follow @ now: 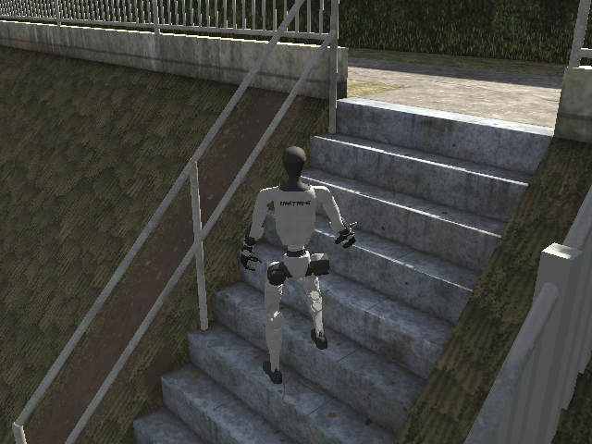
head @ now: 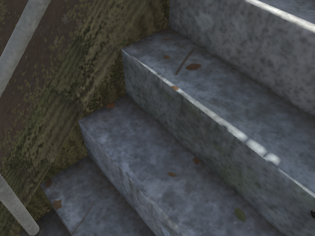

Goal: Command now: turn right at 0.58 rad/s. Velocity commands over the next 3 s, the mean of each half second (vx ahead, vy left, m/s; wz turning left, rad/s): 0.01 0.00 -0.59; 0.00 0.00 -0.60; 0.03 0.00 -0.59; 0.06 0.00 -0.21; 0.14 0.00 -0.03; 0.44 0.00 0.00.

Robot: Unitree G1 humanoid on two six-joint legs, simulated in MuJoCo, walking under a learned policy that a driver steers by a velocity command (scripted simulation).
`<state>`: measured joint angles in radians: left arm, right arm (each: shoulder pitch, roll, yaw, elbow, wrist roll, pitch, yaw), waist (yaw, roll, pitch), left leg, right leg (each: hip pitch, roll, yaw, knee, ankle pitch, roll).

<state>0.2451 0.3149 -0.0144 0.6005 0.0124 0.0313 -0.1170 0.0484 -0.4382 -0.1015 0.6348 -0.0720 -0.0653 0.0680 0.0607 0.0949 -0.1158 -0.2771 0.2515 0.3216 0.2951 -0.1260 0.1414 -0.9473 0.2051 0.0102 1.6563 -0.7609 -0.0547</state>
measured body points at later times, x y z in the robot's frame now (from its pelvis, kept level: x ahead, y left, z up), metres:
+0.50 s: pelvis -0.03 +0.05 -0.02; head -0.01 +0.08 +0.43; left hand +0.13 +0.26 -0.15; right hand +0.04 -0.22 -0.12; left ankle -0.06 +0.11 -0.76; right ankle -0.05 -0.11 -0.30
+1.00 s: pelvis +0.00 +0.01 +0.00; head +0.05 +0.03 +0.45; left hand +0.28 +0.08 -0.11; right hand -0.08 -0.29 -0.09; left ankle -0.06 +0.11 -0.76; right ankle -0.04 -0.11 -0.49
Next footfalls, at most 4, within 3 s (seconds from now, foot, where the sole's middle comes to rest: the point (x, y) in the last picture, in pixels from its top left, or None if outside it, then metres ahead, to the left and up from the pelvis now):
0.30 left None -0.02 0.11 -0.80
1.12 right None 0.04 -0.14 -0.58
1.72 left None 0.18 0.28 -0.80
2.20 right None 0.13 -0.03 -0.58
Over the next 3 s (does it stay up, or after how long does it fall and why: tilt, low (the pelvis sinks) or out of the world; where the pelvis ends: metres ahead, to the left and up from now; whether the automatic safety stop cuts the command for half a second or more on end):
stays up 0.30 0.03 0.20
